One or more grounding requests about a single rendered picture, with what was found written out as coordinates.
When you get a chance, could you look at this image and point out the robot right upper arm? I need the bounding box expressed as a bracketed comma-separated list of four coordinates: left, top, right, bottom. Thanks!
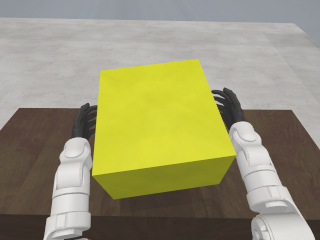
[251, 212, 314, 240]

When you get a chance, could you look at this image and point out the robot left hand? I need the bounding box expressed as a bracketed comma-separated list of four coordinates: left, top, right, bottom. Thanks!
[71, 103, 98, 141]

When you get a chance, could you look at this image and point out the carton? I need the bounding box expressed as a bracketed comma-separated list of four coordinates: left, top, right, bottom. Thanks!
[92, 59, 237, 200]

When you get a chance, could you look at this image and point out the pedestal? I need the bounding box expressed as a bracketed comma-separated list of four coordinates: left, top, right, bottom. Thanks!
[0, 108, 320, 240]

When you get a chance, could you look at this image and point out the robot right forearm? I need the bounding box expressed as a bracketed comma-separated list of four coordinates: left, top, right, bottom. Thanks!
[228, 121, 315, 240]

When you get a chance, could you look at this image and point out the robot right hand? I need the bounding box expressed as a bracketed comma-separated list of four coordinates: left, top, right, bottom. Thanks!
[211, 87, 245, 130]

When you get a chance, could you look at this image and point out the robot left forearm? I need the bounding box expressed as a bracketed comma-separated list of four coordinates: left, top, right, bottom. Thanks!
[43, 137, 93, 240]

